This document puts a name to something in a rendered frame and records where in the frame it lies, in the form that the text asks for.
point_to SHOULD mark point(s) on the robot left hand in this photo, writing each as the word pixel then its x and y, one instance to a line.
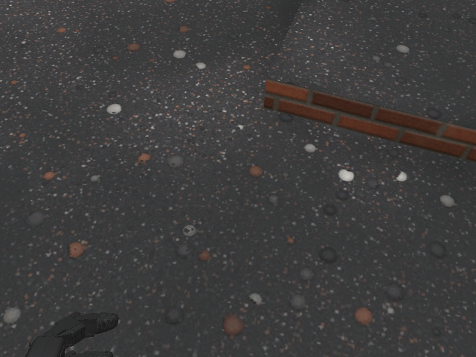
pixel 71 330

